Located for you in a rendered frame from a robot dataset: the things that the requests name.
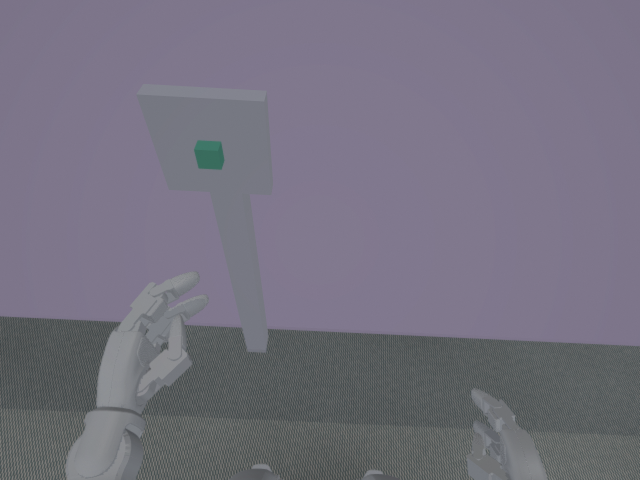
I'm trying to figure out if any robot left shin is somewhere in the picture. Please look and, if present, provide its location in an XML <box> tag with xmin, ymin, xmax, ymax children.
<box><xmin>252</xmin><ymin>464</ymin><xmax>273</xmax><ymax>473</ymax></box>

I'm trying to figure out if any left robot hand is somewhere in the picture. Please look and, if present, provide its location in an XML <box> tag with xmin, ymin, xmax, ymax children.
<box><xmin>96</xmin><ymin>271</ymin><xmax>209</xmax><ymax>414</ymax></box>

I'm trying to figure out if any robot left forearm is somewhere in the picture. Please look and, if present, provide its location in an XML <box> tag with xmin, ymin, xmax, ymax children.
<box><xmin>66</xmin><ymin>407</ymin><xmax>146</xmax><ymax>480</ymax></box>

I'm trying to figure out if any right robot hand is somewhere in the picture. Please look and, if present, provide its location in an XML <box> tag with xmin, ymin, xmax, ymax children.
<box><xmin>467</xmin><ymin>388</ymin><xmax>547</xmax><ymax>480</ymax></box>

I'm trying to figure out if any panel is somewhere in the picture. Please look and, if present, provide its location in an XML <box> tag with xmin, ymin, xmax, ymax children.
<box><xmin>136</xmin><ymin>84</ymin><xmax>273</xmax><ymax>353</ymax></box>

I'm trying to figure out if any button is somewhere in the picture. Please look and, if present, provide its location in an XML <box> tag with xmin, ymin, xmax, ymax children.
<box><xmin>194</xmin><ymin>140</ymin><xmax>224</xmax><ymax>170</ymax></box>

